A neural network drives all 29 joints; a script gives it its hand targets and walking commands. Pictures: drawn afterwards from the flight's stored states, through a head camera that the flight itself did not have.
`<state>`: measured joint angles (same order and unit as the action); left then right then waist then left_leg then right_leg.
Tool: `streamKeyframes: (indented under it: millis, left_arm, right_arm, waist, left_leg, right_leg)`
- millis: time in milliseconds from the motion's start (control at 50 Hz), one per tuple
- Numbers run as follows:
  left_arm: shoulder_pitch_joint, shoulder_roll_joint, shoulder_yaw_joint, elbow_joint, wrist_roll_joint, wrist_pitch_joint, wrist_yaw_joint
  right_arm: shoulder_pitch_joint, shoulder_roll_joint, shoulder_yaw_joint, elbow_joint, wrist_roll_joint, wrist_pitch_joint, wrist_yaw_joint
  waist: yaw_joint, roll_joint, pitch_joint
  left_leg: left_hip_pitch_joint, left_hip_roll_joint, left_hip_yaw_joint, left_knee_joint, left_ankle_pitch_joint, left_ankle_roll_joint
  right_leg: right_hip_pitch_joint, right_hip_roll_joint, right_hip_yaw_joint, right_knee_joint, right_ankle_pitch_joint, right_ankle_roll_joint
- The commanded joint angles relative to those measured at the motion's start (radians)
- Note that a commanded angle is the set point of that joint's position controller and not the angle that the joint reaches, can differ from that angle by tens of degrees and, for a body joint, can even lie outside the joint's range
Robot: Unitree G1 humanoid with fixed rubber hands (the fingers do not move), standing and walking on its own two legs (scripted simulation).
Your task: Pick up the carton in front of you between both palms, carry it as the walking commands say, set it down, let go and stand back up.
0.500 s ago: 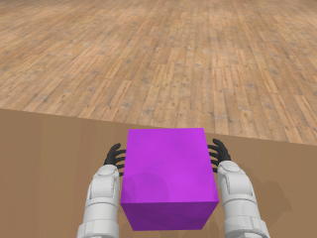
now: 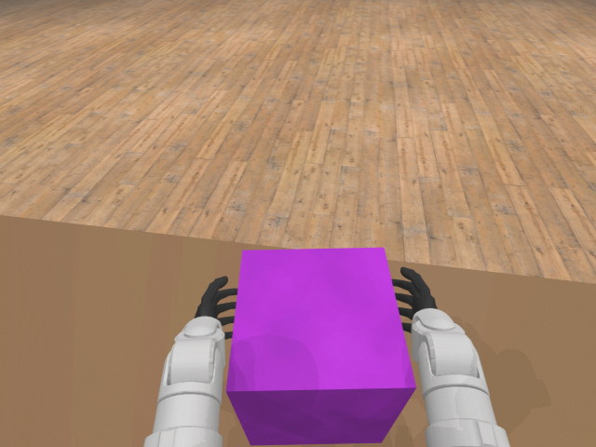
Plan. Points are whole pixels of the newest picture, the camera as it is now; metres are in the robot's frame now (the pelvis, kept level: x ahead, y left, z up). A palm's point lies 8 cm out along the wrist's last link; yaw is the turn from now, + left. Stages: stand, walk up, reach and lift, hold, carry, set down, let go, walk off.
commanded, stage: reach and lift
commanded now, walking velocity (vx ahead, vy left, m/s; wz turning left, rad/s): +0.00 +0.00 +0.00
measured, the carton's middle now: (314, 350) +0.29 +0.00 -0.05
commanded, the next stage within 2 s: hold in 0.14 s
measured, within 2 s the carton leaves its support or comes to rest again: neither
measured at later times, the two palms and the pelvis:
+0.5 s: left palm (205, 328) +0.27 +0.15 +0.05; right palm (429, 320) +0.28 -0.15 +0.05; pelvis -0.01 +0.00 +0.00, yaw +0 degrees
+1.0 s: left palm (205, 324) +0.28 +0.15 +0.05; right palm (428, 316) +0.28 -0.15 +0.06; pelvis -0.01 +0.00 +0.00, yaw +0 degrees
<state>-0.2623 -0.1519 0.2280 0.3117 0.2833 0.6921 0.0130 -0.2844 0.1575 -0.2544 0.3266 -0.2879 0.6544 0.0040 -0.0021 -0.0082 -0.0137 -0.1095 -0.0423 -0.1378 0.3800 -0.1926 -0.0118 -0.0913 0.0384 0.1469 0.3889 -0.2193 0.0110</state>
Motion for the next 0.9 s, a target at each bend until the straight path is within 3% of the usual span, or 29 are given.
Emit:
streamKeyframes:
  millis: [0, 120, 220, 340, 600, 880]
  left_arm:
    - [-0.510, -0.940, -0.538, -0.071, -0.263, -0.044, -0.252]
    - [-0.513, -0.937, -0.549, -0.093, -0.271, -0.031, -0.254]
    - [-0.497, -0.935, -0.615, -0.185, -0.313, 0.005, -0.249]
    - [-0.496, -0.892, -0.544, -0.126, -0.270, 0.042, -0.251]
    - [-0.610, -0.934, -0.540, -0.087, -0.274, 0.028, -0.263]
    - [-0.566, -0.933, -0.537, -0.104, -0.273, 0.034, -0.257]
  right_arm:
    - [-0.412, 0.958, 0.531, 0.005, 0.243, -0.003, 0.249]
    - [-0.415, 0.960, 0.545, -0.020, 0.253, 0.011, 0.248]
    - [-0.396, 0.961, 0.611, -0.111, 0.295, 0.048, 0.238]
    - [-0.402, 0.920, 0.540, -0.054, 0.256, 0.083, 0.241]
    - [-0.516, 0.948, 0.532, -0.017, 0.254, 0.066, 0.258]
    - [-0.479, 0.942, 0.532, -0.035, 0.255, 0.070, 0.257]
  waist:
    - [0.000, 0.006, -0.244]
    - [0.001, 0.003, -0.238]
    - [-0.002, 0.000, -0.276]
    - [0.001, 0.002, -0.132]
    - [-0.001, 0.006, -0.180]
    - [0.000, 0.009, -0.201]
  left_leg:
    - [0.114, -0.057, 0.066, -0.038, 0.221, -0.010]
    - [0.118, -0.059, 0.066, -0.042, 0.215, -0.009]
    - [0.154, -0.061, 0.061, -0.054, 0.278, -0.011]
    - [0.107, -0.054, 0.073, -0.082, 0.106, -0.006]
    - [0.109, -0.048, 0.074, -0.067, 0.044, -0.004]
    - [0.135, -0.049, 0.072, -0.067, 0.139, -0.009]
  right_leg:
    - [0.028, 0.059, -0.074, -0.050, 0.245, 0.010]
    - [0.036, 0.058, -0.072, -0.056, 0.245, 0.014]
    - [0.083, 0.057, -0.065, -0.069, 0.321, 0.019]
    - [0.027, 0.051, -0.075, -0.100, 0.136, 0.008]
    - [0.010, 0.049, -0.083, -0.083, 0.065, 0.001]
    - [0.039, 0.053, -0.082, -0.082, 0.157, 0.003]
